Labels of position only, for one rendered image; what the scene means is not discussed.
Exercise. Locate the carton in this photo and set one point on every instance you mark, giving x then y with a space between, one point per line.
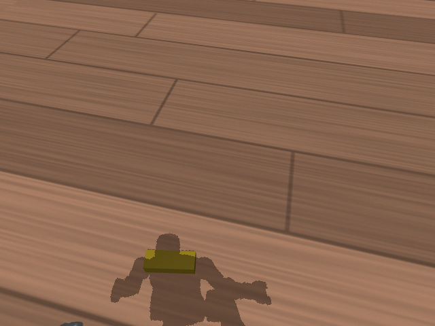
161 261

